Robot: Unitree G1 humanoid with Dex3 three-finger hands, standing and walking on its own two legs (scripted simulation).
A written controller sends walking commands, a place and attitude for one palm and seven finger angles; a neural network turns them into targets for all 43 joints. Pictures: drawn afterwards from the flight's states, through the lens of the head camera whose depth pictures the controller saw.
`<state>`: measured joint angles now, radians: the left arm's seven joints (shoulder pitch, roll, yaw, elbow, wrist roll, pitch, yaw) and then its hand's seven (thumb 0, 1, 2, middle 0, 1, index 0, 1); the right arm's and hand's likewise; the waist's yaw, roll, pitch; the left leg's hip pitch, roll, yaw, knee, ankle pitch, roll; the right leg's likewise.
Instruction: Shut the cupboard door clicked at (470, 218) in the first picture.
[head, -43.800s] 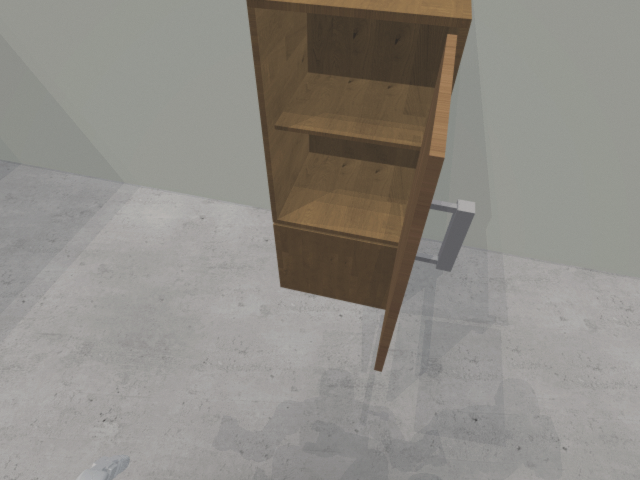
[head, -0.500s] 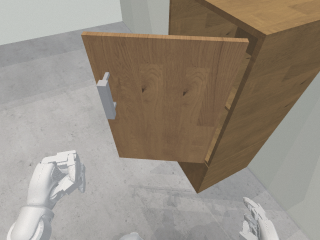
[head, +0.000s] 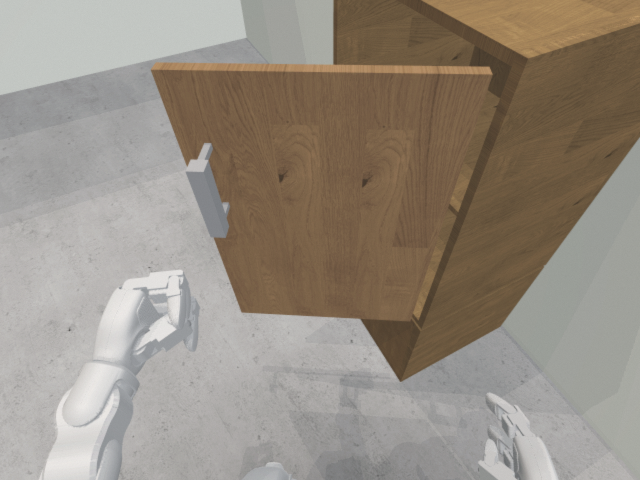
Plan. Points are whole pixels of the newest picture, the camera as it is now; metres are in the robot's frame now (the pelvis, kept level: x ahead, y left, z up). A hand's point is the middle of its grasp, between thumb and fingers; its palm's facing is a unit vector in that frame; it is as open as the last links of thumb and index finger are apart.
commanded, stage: bring the fist close to the handle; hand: left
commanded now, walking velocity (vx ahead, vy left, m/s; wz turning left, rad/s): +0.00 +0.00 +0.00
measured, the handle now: (213, 191) +0.48 +0.19 +0.08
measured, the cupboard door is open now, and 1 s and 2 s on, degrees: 59 59 48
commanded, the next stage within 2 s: push the door shut along its arc in 1.06 s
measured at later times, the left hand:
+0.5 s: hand (213, 268) +0.34 +0.15 +0.10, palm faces -0.02 -1.00 -0.02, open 3.1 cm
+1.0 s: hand (216, 250) +0.37 +0.16 +0.09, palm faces +0.01 -1.00 -0.04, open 3.1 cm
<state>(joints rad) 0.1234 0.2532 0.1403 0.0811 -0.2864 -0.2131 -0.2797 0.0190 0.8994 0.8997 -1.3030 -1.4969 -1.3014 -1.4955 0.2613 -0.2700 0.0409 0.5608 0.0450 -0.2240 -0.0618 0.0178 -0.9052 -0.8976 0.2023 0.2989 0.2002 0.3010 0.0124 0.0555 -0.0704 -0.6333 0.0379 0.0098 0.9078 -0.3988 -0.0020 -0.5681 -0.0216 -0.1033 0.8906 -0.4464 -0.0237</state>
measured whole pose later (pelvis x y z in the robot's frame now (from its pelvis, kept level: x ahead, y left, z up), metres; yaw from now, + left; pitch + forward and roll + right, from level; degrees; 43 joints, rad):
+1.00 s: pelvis +0.00 +0.00 +0.01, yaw -2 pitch +8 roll +0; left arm -0.31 0.25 0.20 0.58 -0.21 -0.31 -0.16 0.02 0.90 0.90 -1.30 -1.50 -1.30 -1.50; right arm 0.30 -0.27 0.01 0.63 0.04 -0.08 -0.03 0.02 -0.91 -0.90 0.20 0.30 0.20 0.30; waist -0.03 0.03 -0.06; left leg -0.61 0.05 0.05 0.83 -0.36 0.00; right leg -0.58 -0.01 -0.06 0.85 -0.41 -0.03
